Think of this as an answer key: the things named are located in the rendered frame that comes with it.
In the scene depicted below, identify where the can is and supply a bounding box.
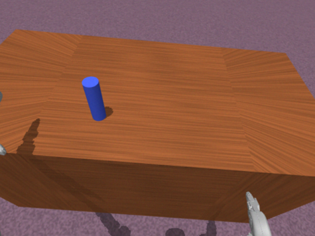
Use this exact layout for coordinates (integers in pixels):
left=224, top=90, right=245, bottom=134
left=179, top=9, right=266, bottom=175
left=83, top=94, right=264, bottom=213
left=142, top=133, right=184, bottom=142
left=82, top=77, right=106, bottom=121

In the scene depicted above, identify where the right robot hand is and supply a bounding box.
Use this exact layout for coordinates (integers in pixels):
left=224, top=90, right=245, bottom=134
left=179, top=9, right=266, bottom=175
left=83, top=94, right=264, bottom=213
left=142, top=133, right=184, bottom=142
left=246, top=192, right=272, bottom=236

